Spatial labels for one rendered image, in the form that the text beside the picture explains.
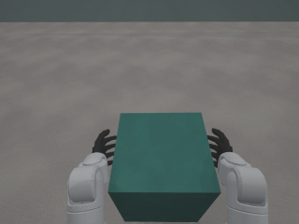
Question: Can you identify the right robot forearm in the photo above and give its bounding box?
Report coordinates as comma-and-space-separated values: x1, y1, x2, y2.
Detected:
218, 152, 269, 224

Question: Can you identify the left robot forearm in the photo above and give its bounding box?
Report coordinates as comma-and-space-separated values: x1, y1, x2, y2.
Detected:
66, 152, 109, 224

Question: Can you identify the right robot hand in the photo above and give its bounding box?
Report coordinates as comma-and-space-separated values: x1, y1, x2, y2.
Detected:
207, 128, 233, 168

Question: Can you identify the left robot hand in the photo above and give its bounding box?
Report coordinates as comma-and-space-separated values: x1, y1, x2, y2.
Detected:
92, 129, 117, 166

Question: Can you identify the carton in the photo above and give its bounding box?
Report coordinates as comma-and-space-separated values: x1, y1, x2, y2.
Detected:
107, 112, 221, 222

